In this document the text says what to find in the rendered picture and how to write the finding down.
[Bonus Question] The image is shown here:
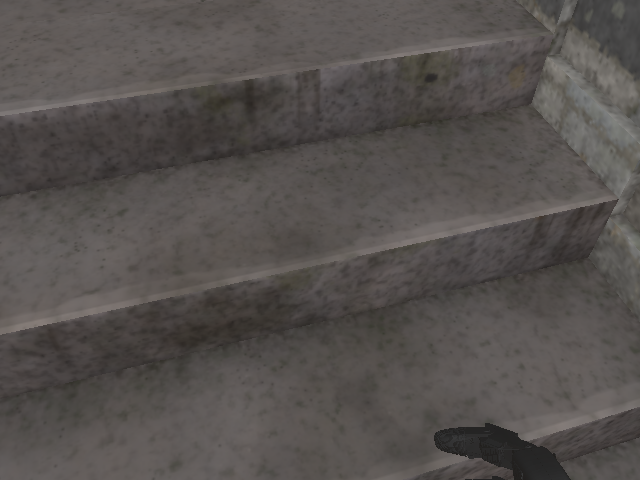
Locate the right robot hand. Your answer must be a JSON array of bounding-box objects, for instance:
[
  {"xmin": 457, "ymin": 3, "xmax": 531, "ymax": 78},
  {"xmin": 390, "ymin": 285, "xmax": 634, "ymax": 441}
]
[{"xmin": 434, "ymin": 423, "xmax": 571, "ymax": 480}]

